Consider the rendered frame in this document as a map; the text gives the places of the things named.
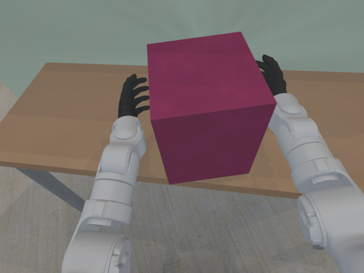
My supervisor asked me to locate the table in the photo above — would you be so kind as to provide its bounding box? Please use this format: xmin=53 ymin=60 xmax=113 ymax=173
xmin=0 ymin=63 xmax=364 ymax=250

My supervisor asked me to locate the robot left forearm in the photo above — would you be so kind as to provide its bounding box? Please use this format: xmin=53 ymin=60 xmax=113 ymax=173
xmin=61 ymin=115 xmax=147 ymax=273

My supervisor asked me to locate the robot right forearm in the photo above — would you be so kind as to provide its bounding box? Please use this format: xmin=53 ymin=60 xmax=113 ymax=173
xmin=268 ymin=93 xmax=364 ymax=197

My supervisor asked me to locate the right robot hand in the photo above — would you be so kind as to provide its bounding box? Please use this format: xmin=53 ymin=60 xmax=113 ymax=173
xmin=256 ymin=55 xmax=287 ymax=96

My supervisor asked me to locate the robot right upper arm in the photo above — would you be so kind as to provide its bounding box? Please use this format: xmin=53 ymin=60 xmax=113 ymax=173
xmin=297 ymin=185 xmax=364 ymax=273

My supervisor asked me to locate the left robot hand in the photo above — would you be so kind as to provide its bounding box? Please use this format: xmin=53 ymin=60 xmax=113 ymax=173
xmin=118 ymin=74 xmax=150 ymax=118

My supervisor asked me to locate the robot left upper arm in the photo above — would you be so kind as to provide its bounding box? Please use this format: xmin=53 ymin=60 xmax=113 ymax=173
xmin=63 ymin=230 xmax=131 ymax=273

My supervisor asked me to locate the carton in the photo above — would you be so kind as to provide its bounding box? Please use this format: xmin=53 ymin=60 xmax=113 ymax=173
xmin=147 ymin=32 xmax=277 ymax=184

